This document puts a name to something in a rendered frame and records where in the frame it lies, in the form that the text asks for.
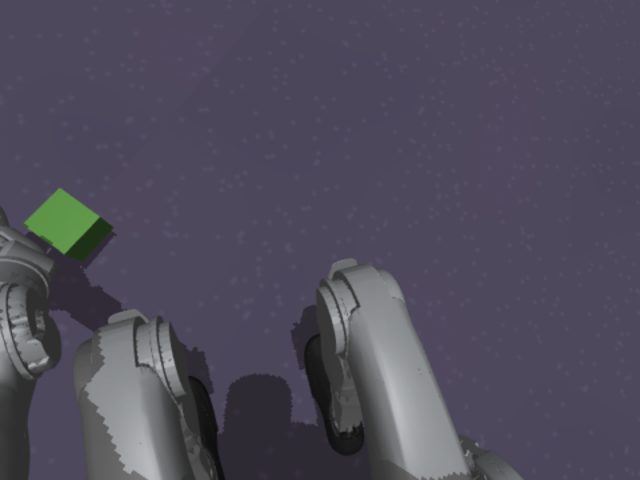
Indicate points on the right robot hand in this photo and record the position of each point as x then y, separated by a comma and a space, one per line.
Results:
488, 464

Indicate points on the left robot arm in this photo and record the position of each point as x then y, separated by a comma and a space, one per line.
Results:
30, 343

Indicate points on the right robot foot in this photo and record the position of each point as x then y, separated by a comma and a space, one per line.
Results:
343, 443

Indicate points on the cube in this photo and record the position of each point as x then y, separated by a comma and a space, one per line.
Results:
68, 225

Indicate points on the left robot foot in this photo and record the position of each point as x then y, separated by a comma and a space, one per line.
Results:
208, 425

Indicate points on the left robot hand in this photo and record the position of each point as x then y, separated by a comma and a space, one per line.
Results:
4, 222

